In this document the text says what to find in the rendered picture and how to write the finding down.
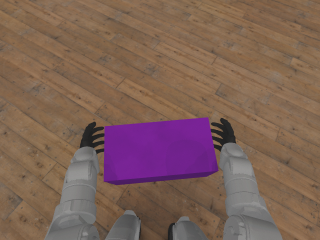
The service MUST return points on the robot right upper arm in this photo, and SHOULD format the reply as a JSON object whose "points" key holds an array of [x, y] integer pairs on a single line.
{"points": [[243, 227]]}

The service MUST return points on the robot left upper arm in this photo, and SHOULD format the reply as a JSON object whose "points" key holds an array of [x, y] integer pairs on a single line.
{"points": [[84, 231]]}

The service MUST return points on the left robot forearm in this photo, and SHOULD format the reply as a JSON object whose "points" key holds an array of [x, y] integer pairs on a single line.
{"points": [[77, 203]]}

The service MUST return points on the left robot hand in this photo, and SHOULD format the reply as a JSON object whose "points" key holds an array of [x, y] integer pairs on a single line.
{"points": [[87, 138]]}

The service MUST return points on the robot left shin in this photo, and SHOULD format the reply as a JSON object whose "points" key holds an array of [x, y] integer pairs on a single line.
{"points": [[129, 212]]}

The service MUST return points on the right robot forearm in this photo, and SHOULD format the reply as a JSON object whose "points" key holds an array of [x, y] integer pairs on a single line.
{"points": [[242, 194]]}

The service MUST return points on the right robot hand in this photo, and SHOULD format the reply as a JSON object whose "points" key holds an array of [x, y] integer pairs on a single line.
{"points": [[227, 134]]}

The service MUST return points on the right robot thigh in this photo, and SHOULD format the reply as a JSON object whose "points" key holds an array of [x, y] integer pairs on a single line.
{"points": [[187, 230]]}

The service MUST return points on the carton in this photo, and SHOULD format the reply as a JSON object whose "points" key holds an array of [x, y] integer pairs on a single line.
{"points": [[158, 151]]}

